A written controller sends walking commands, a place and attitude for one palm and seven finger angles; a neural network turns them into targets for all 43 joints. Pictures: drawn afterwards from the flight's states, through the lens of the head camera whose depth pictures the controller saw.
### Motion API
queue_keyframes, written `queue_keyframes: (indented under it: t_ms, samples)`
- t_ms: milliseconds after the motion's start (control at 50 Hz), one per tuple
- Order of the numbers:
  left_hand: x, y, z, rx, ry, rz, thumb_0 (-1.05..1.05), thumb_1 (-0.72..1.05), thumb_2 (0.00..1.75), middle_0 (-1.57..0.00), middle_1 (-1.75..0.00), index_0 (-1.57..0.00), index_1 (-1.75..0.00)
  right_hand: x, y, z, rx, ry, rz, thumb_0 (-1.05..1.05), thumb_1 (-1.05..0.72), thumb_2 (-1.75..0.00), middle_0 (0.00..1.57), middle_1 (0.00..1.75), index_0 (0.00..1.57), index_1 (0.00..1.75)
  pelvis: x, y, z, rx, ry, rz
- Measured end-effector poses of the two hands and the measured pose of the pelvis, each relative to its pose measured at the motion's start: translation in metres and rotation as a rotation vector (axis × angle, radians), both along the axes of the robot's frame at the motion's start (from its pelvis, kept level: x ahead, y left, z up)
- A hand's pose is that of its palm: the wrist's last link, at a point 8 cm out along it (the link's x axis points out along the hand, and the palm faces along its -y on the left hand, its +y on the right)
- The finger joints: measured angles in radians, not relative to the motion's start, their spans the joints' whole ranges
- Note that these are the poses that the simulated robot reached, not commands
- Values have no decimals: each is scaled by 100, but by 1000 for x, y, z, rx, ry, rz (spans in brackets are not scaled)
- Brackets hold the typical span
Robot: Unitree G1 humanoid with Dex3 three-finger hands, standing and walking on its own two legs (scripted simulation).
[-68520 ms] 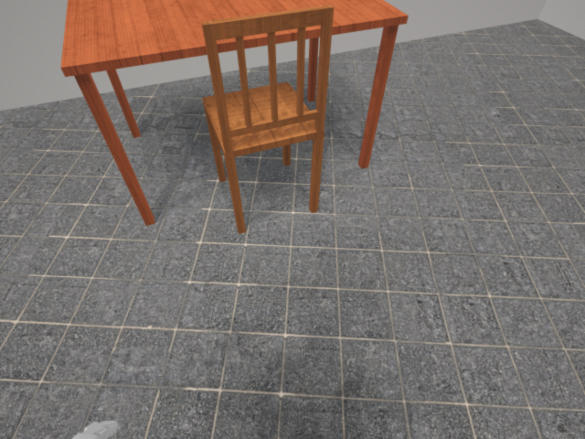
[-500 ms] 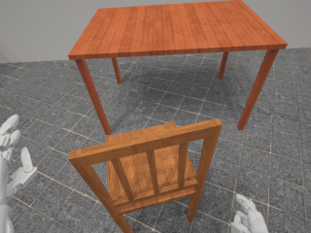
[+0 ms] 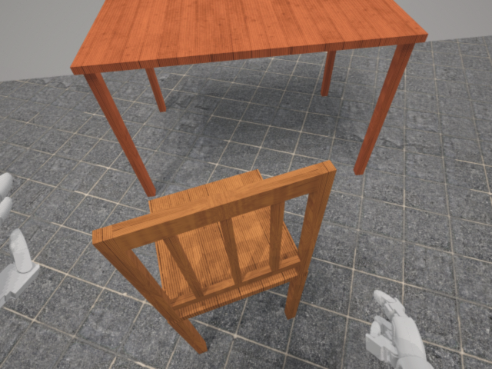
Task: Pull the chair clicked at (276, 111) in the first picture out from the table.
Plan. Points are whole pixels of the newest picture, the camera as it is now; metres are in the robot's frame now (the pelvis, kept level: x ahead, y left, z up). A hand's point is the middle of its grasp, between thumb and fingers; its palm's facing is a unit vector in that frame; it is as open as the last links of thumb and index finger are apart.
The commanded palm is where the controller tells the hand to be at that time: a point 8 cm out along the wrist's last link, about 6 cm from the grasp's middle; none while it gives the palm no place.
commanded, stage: step back with the hand held close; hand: left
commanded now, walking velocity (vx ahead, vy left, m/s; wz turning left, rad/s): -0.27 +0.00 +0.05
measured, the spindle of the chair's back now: (232, 253) +0.34 +0.06 -0.09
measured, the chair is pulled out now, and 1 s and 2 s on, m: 0.52 0.52 0.52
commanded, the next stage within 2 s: stop stepping back and stand still in 1.68 s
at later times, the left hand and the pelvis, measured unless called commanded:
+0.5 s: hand out of the picture +0.15 +0.28 +0.15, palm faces +0.46 -0.74 -0.50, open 7.4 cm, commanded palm +0.08 +0.31 +0.17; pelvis -0.05 +0.00 -0.01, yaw +1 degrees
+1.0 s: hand out of the picture +0.14 +0.28 +0.16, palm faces +0.45 -0.70 -0.56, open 7.4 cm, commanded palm +0.07 +0.30 +0.17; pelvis -0.06 +0.00 -0.02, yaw +3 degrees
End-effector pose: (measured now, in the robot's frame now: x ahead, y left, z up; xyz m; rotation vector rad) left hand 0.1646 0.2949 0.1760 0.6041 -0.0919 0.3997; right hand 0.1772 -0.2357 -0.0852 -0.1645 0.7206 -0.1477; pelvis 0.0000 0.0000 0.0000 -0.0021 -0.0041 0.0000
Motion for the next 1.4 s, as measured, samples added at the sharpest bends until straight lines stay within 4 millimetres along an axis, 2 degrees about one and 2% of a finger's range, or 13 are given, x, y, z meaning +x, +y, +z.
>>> queue_keyframes:
  t_ms: [80,160,240,340,420,520,640,820,1000,1060,1160,1240,1400]
  samples:
    - [-9,-2,-6,9,35,-29,1,89,90,-21,-30,-21,-30,-17,-4,-3,-16,35,-34,1,-90,-90,21,30,21,30,-7,1,-2,5,7,4]
    - [-22,1,-1,30,-2,-18,1,88,90,-21,-30,-21,-30,-31,-3,-6,-27,55,-37,1,-90,-90,21,30,20,30,-16,-1,-4,6,7,13]
    - [-36,5,2,32,-49,17,1,88,90,-21,-30,-21,-30,-41,-1,-8,-25,54,-28,1,-90,-90,21,30,20,30,-25,-3,-7,2,6,18]
    - [-51,6,-6,-7,-69,48,1,89,90,-21,-30,-21,-30,-50,1,-7,-30,41,-13,1,-90,-90,21,30,21,30,-37,-3,-9,-5,9,18]
    - [-58,8,-12,-28,-67,45,1,88,90,-21,-30,-21,-30,-59,2,-4,-52,38,-1,1,-90,-90,21,30,21,30,-45,0,-10,-11,17,19]
    - [-62,14,-8,4,-88,30,1,88,90,-21,-30,-21,-30,-68,5,-1,-69,36,6,1,-90,-90,21,30,21,30,-52,2,-11,-13,21,28]
    - [-67,17,-1,48,-129,37,1,88,90,-21,-30,-21,-30,-70,7,-7,-54,26,11,1,-90,-90,21,30,21,30,-53,0,-16,-7,12,34]
    - [-62,3,-4,25,-159,-5,1,88,90,-21,-30,-21,-30,-70,3,-14,-68,59,34,1,-90,-90,21,30,21,30,-57,-3,-18,-17,36,40]
    - [-64,13,4,118,-146,-26,1,88,90,-21,-30,-21,-30,-69,0,-8,-88,44,9,1,-90,-90,21,30,21,30,-55,-4,-18,-19,51,49]
    - [-66,5,6,105,-173,-22,1,88,90,-21,-30,-21,-30,-65,0,-12,-69,36,29,1,-90,-90,21,30,21,30,-56,-12,-19,-19,50,36]
    - [-70,-22,5,63,-182,-76,1,89,90,-21,-30,-21,-30,-66,-4,-15,-37,31,59,1,-90,-90,21,30,21,30,-67,-24,-17,-37,33,46]
    - [-80,-25,4,61,-140,-94,1,88,90,-21,-30,-21,-30,-75,-13,-7,-49,47,27,1,-90,-90,21,30,21,30,-79,-24,-11,-8,47,52]
    - [-123,5,-2,100,-94,-63,1,88,90,-21,-30,-21,-30,-107,-13,5,-123,48,18,1,-90,-90,21,30,21,30,-111,-11,-12,1,44,66]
